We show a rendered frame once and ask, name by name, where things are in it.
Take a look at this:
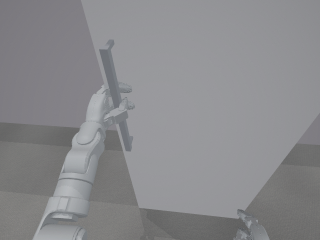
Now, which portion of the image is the robot right hand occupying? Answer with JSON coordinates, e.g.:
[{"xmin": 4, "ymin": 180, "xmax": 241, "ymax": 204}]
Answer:
[{"xmin": 233, "ymin": 209, "xmax": 270, "ymax": 240}]

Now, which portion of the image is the left robot forearm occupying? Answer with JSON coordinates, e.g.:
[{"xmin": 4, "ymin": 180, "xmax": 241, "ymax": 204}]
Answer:
[{"xmin": 32, "ymin": 121, "xmax": 106, "ymax": 240}]

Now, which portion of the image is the left robot upper arm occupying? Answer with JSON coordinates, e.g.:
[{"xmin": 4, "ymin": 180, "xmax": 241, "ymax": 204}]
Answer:
[{"xmin": 35, "ymin": 223, "xmax": 88, "ymax": 240}]

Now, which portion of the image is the fridge door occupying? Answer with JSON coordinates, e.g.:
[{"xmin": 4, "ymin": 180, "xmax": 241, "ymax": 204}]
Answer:
[{"xmin": 81, "ymin": 0, "xmax": 320, "ymax": 219}]

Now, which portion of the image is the handle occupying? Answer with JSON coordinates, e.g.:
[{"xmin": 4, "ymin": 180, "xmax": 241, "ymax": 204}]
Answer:
[{"xmin": 99, "ymin": 39, "xmax": 133, "ymax": 152}]

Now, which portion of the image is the robot left hand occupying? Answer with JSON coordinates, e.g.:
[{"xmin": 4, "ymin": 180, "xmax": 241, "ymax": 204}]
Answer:
[{"xmin": 85, "ymin": 81, "xmax": 135, "ymax": 132}]

